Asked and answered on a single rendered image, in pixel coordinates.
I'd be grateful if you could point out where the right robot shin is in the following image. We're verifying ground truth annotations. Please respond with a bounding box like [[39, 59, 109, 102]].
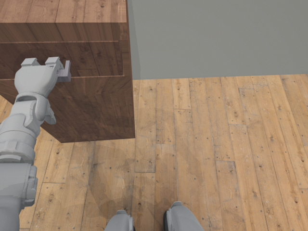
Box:
[[171, 201, 182, 208]]

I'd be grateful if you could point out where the left robot forearm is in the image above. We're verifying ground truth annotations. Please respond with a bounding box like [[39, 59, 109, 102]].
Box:
[[0, 92, 48, 166]]

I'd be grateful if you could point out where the robot left upper arm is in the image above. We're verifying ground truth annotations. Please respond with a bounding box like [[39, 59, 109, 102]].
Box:
[[0, 163, 38, 231]]

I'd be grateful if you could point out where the robot left hand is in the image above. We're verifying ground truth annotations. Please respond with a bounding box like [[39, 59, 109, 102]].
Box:
[[14, 57, 64, 125]]

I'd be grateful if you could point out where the robot left thigh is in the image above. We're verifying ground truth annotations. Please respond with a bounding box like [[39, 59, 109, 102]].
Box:
[[104, 214, 133, 231]]

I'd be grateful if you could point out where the drawer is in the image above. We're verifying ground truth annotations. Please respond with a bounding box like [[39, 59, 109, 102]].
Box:
[[0, 40, 123, 79]]

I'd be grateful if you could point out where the cabinet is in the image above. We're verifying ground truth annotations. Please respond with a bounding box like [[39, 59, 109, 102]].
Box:
[[0, 0, 135, 143]]

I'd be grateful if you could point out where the handle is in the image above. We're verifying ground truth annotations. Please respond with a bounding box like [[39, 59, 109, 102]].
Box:
[[56, 60, 71, 82]]

